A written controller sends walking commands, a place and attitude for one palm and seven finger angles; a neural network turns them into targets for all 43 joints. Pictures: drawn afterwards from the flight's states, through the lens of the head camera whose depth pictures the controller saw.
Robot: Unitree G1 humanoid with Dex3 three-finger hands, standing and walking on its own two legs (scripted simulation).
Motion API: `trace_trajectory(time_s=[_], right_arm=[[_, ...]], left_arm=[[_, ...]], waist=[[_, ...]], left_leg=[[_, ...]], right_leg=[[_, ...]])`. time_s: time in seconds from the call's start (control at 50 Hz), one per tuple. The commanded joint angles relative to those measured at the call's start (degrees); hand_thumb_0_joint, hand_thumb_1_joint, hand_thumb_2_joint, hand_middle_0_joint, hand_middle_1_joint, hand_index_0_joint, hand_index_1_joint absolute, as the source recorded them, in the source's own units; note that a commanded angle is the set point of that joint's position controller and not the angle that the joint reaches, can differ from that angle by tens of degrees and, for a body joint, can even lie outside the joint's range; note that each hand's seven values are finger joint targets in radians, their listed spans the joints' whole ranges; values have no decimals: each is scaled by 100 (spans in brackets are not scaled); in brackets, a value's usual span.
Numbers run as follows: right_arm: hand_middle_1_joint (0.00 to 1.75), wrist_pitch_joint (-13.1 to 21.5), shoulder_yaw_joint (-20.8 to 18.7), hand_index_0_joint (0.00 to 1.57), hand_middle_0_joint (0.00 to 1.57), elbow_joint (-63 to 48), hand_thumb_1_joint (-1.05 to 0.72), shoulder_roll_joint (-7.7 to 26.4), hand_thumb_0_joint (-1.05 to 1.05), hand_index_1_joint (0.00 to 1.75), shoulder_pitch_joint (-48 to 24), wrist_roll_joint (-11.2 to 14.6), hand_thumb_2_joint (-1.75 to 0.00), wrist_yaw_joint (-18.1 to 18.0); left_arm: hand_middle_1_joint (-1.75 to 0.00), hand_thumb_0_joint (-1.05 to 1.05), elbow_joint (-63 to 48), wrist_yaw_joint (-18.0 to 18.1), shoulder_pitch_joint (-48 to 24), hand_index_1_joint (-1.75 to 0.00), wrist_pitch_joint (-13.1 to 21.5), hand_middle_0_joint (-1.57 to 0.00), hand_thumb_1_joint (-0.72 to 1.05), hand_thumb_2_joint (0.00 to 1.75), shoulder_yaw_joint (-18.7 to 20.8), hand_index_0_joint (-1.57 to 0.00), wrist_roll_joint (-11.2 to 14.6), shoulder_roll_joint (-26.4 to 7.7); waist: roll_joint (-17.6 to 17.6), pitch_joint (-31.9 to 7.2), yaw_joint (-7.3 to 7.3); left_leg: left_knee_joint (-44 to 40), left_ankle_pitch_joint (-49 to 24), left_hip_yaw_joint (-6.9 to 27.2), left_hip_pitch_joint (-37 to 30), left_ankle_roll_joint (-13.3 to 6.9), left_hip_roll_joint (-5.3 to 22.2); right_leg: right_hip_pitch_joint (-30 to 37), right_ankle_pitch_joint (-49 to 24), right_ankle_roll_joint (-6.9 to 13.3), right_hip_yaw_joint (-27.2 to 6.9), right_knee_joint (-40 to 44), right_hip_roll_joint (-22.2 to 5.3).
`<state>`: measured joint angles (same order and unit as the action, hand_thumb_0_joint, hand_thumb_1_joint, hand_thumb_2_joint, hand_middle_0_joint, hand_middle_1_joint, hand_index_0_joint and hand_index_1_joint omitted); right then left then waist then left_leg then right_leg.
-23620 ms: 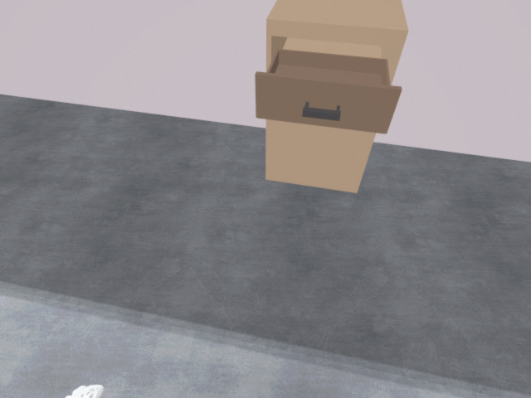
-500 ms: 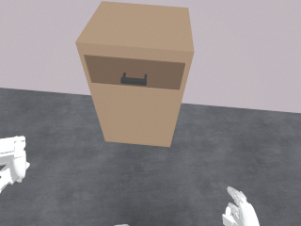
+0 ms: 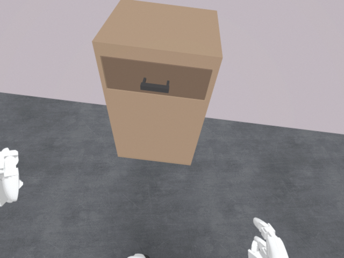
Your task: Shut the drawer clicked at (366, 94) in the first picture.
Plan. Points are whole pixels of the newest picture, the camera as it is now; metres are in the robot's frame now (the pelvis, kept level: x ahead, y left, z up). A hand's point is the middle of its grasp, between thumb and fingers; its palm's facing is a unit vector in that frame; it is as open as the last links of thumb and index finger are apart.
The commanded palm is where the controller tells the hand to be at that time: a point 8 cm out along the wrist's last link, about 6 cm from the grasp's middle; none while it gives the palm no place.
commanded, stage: step back with the hand held close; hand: left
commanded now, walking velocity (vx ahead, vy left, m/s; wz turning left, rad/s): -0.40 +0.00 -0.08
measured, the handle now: (155, 84) +0.77 +0.10 -0.09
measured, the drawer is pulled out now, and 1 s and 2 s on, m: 0.00 0.00 0.00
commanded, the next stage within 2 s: stop stepping back and stand still in 0.36 s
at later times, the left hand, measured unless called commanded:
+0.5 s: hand out of the picture +0.13 +0.26 +0.17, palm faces +0.30 -0.84 -0.44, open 3.2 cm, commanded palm +0.06 +0.30 +0.18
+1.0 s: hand out of the picture +0.06 +0.24 +0.18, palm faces +0.20 -0.86 -0.48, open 3.2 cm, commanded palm +0.01 +0.30 +0.18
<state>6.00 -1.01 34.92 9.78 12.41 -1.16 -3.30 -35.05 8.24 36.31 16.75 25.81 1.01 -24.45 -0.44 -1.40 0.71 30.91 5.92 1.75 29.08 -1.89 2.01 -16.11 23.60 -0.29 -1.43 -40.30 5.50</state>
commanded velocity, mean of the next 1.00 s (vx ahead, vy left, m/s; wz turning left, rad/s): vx -0.09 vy -0.04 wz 0.00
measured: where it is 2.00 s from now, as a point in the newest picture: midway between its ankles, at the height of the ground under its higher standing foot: outside the picture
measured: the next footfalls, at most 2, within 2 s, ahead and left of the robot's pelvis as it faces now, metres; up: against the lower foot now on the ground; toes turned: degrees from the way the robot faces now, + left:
right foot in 0.04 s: -0.08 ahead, -0.13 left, +0.00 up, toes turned +1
left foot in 0.68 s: +0.02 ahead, +0.11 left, +0.00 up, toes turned -5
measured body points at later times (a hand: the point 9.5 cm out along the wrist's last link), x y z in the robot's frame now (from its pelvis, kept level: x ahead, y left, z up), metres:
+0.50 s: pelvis -0.08 +0.02 +0.00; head -0.06 +0.05 +0.45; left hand +0.10 +0.30 +0.19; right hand +0.07 -0.24 -0.07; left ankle +0.10 +0.09 -0.73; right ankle -0.13 -0.12 -0.72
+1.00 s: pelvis -0.15 +0.04 +0.01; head -0.14 +0.06 +0.45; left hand +0.04 +0.29 +0.20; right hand -0.01 -0.20 -0.07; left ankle -0.06 +0.12 -0.70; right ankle -0.16 -0.05 -0.73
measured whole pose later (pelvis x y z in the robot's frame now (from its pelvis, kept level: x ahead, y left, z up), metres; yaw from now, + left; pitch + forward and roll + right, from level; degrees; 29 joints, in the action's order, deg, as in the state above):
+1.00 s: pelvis -0.15 +0.04 +0.01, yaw -6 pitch +0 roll -1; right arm 4.7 1.6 35.4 9.4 13.2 -1.2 -2.9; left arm -38.8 7.3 39.2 10.7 21.1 2.1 -25.8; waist 2.3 -0.2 0.6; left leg 43.1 17.1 -1.8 27.9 0.8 0.0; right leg -12.2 14.3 4.4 2.8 -26.8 3.2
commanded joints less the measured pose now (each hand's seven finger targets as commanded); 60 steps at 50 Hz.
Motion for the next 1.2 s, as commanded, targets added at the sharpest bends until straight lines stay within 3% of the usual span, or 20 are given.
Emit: trace_trajectory(time_s=[0.0,0.06,0.1,0.24,0.34,0.42,0.48,0.52,0.56,0.58,0.62,0.66,0.7,0.84,0.86,0.9,0.92,1.04,1.12,1.18], right_arm=[[30,366,-298,20,20,-433,-90,922,0,30,-393,-130,-90,-16],[30,276,-293,20,20,-488,-90,847,0,30,-465,-106,-90,-94],[30,228,-306,20,20,-791,-90,859,0,30,-647,97,-90,-90],[30,61,-177,20,20,-1053,-90,864,0,30,-832,121,-90,-146],[30,169,-236,20,20,-914,-90,1032,0,30,-633,53,-90,-208],[30,200,-308,20,20,-964,-90,1128,0,30,-673,-53,-90,-174],[30,256,-326,20,20,-1012,-90,953,0,30,-593,-37,-90,-57],[30,239,-326,20,20,-979,-90,889,0,30,-413,7,-90,-22],[30,193,-398,20,20,-872,-90,927,0,30,-301,-6,-90,-82],[30,75,-368,20,20,-744,-90,794,0,30,-239,-10,-90,-76],[30,146,-105,20,20,-687,-90,714,0,30,-366,-10,-90,-152],[30,430,-97,20,20,-628,-90,968,0,30,-401,65,-90,-277],[30,587,-66,20,20,-591,-90,847,0,30,-505,51,-90,-270],[30,331,-54,20,20,-971,-90,801,0,30,-677,-77,-90,14],[30,233,-55,20,20,-999,-90,753,0,30,-623,-87,-90,-5],[30,25,-108,20,20,-852,-90,700,0,30,-521,-62,-90,-61],[30,9,-122,20,20,-740,-90,731,0,30,-472,-72,-90,-75],[30,280,-87,20,20,-643,-90,789,0,30,-473,104,-90,-253],[30,473,-81,20,20,-661,-90,922,0,30,-469,81,-90,-253],[30,581,-71,20,20,-693,-90,830,0,30,-457,8,-90,-179]], left_arm=[[-160,0,-1235,-58,-209,-160,508,-140,90,90,195,-140,137,-687],[-160,0,-1149,-55,-537,-160,567,-140,90,90,398,-140,141,-979],[-160,0,-1144,-111,-363,-160,461,-140,90,90,393,-140,239,-976],[-160,0,-876,-124,313,-160,478,-140,90,90,655,-140,413,-1170],[-160,0,-654,-109,-89,-160,604,-140,90,90,382,-140,438,-1006],[-160,0,-833,-139,-217,-160,599,-140,90,90,405,-140,358,-910],[-160,0,-1219,-175,130,-160,483,-140,90,90,352,-140,351,-892],[-160,0,-1587,-113,318,-160,341,-140,90,90,432,-140,330,-1088],[-160,0,-1640,33,327,-160,98,-140,90,90,744,-140,368,-1295],[-160,0,-1557,4,234,-160,-63,-140,90,90,454,-140,312,-971],[-160,0,-1115,107,-642,-160,-162,-140,90,90,222,-140,190,-685],[-160,0,-918,146,-1484,-160,-163,-140,90,90,-80,-140,79,-510],[-160,0,-554,171,-1207,-160,-111,-140,90,90,118,-140,17,-667],[-160,0,-1550,55,477,-160,-353,-140,90,90,69,-140,112,-732],[-160,0,-1488,61,656,-160,-399,-140,90,90,254,-140,112,-852],[-160,0,-1500,78,134,-160,-406,-140,90,90,478,-140,219,-1053],[-160,0,-1475,135,-342,-160,-354,-140,90,90,672,-140,238,-1179],[-160,0,-648,181,-392,-160,-258,-140,90,90,114,-140,135,-619],[-160,0,-1104,97,-508,-160,-70,-140,90,90,191,-140,85,-706],[-160,0,-1301,96,-563,-160,-21,-140,90,90,280,-140,-23,-792]], waist=[[-823,-703,-9],[-414,-1440,-12],[470,-1706,-10],[-104,-206,58],[-473,331,144],[-1466,-270,0],[-1413,-953,-125],[-436,-980,-40],[1083,-769,-39],[1104,-376,74],[199,466,246],[-1192,812,235],[-1695,138,68],[-1049,-371,-99],[-638,-365,-70],[771,-208,-3],[874,-127,14],[94,325,68],[-1124,156,61],[-994,295,-46]], left_leg=[[-792,-675,665,-1870,-149,815],[-240,-2545,-205,-3033,20,520],[-32,-2240,-402,-3256,-18,341],[45,350,-145,-2372,175,73],[-798,1361,558,-2174,176,444],[-2914,3217,1372,-293,30,1175],[-2284,2567,538,-978,220,796],[-294,1535,-490,-2259,414,-24],[2383,1194,-239,-2897,465,-416],[2913,1104,27,-2343,403,-247],[674,1564,126,-1793,222,132],[-1969,2685,1509,-982,20,810],[-3009,4397,2451,-747,26,1321],[-2146,2697,551,-439,296,540],[-1328,2238,233,-362,295,247],[1495,1312,-336,-313,305,-135],[2126,1209,-235,-30,319,-60],[-112,1288,-449,-1645,4,81],[-1739,2238,1622,-1376,-476,1236],[-1880,1797,1534,-999,-570,1321]], right_leg=[[-192,-1098,115,-231,2301,-503],[-286,-3510,-91,-229,1859,-743],[-254,-4183,-560,-34,1885,-721],[-1534,-1042,78,-252,2463,-1037],[-1736,707,220,-37,2371,-500],[832,319,181,263,678,184],[812,582,257,394,1050,133],[-688,895,420,-67,2459,-571],[-2827,2279,1173,-1537,3368,-1919],[-2813,2134,1284,-1373,3018,-2104],[-2177,1375,539,-332,2154,-1457],[-1128,635,-14,362,415,-484],[-434,491,-31,46,-946,-231],[1520,363,299,564,1626,-146],[1495,192,397,193,2202,-476],[168,979,1141,-1668,3196,-2184],[-45,1130,1357,-1765,3182,-2487],[-780,954,685,-496,2099,-1576],[-397,217,32,310,344,-562],[74,10,80,238,402,-660]])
